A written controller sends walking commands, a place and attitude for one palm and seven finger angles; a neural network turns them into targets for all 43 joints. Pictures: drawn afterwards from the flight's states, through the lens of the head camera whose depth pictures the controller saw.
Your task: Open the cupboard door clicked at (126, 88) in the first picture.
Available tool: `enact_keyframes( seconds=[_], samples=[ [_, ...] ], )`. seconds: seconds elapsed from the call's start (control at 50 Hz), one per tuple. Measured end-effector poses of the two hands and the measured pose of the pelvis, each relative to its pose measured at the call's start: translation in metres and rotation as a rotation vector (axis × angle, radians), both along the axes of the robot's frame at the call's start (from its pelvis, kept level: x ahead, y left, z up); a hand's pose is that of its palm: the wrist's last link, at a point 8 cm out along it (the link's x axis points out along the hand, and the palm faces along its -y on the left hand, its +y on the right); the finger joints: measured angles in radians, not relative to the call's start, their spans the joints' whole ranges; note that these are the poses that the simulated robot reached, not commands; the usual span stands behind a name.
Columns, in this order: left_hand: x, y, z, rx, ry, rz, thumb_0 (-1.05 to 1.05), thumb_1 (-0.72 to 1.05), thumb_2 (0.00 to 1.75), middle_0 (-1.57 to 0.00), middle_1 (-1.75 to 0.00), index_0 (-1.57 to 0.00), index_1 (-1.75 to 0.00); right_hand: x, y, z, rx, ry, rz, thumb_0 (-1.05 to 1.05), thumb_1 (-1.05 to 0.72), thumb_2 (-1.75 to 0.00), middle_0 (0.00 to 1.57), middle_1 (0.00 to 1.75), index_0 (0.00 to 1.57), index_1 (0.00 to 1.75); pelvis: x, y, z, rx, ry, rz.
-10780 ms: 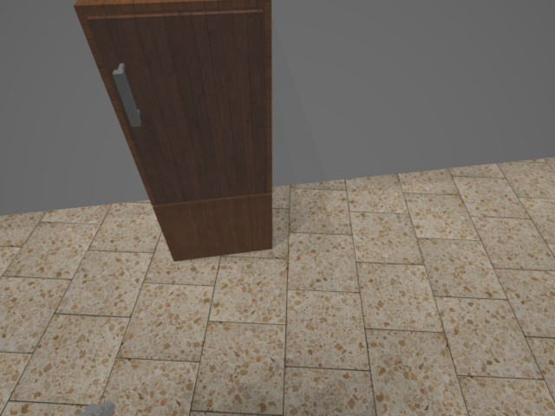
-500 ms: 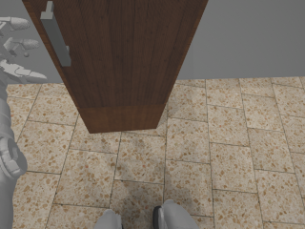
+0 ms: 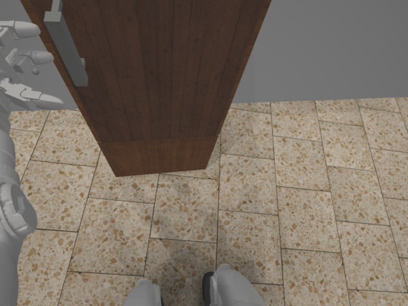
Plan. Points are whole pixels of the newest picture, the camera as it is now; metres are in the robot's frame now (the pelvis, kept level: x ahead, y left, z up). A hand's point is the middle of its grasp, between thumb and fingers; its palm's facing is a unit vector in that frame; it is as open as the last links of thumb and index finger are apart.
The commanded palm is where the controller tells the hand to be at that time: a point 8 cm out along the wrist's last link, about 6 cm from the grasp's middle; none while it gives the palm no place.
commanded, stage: slide the fingers in behind the handle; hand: left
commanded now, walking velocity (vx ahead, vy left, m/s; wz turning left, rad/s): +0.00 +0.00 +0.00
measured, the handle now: (70, 45) +0.58 +0.19 +0.09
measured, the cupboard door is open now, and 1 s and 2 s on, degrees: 0 0 0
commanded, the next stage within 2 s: close the thumb around the handle in 1.36 s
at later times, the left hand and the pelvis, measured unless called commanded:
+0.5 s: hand (64, 69) +0.53 +0.20 +0.09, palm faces +0.00 -1.00 -0.01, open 13.9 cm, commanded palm +0.50 +0.24 +0.09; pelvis +0.01 +0.00 +0.00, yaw +0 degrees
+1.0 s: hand (80, 70) +0.53 +0.17 +0.09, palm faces +0.02 -1.00 -0.02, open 13.9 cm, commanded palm +0.50 +0.22 +0.09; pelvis +0.00 -0.01 +0.00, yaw +0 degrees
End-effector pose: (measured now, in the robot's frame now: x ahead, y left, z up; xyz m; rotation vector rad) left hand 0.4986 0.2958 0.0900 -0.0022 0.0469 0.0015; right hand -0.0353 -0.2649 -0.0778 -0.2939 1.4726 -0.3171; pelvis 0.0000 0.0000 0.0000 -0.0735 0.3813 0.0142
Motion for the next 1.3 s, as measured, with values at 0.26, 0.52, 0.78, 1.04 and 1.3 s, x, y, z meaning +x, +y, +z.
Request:
enact_keyframes(
  seconds=[0.26, 0.52, 0.78, 1.04, 1.3],
  samples=[
    [0.008, -0.015, 0.001, 0.024, -0.006, 0.022, -0.01, -0.5, 0.3, -0.3, -1.2, -0.32, -1.22, 0.022, 0.007, -0.009, 0.039, -0.06, 0.01, 0.0, -0.91, -0.9, 0.2, 0.3, 0.2, 0.3, 0.005, -0.001, 0.0, 0.005, 0.002, -0.005],
    [0.007, -0.044, -0.003, 0.01, -0.004, 0.002, -0.01, -0.5, 0.3, -0.3, -1.2, -0.31, -1.21, 0.026, 0.002, -0.012, 0.056, -0.063, 0.01, 0.0, -0.91, -0.9, 0.2, 0.3, 0.2, 0.3, 0.008, -0.005, 0.001, 0.011, -0.006, -0.002],
    [0.007, -0.062, -0.001, 0.02, -0.007, 0.024, -0.01, -0.5, 0.3, -0.3, -1.2, -0.3, -1.21, 0.021, -0.005, -0.014, 0.066, -0.067, 0.007, 0.0, -0.91, -0.9, 0.2, 0.3, 0.2, 0.3, 0.005, -0.012, 0.001, 0.022, -0.015, -0.003],
    [0.006, -0.071, -0.002, 0.02, -0.009, 0.018, -0.01, -0.5, 0.3, -0.3, -1.2, -0.3, -1.21, 0.014, -0.009, -0.013, 0.058, -0.067, 0.01, 0.0, -0.91, -0.9, 0.2, 0.3, 0.2, 0.3, 0.0, -0.014, 0.0, 0.024, -0.013, -0.001],
    [0.009, -0.072, -0.001, 0.03, -0.026, 0.02, -0.01, -0.5, 0.3, -0.31, -1.2, -0.32, -1.22, 0.009, -0.004, -0.015, 0.063, -0.06, 0.005, 0.0, -0.91, -0.9, 0.2, 0.3, 0.2, 0.3, 0.0, -0.011, -0.001, 0.023, -0.005, -0.004]
  ],
)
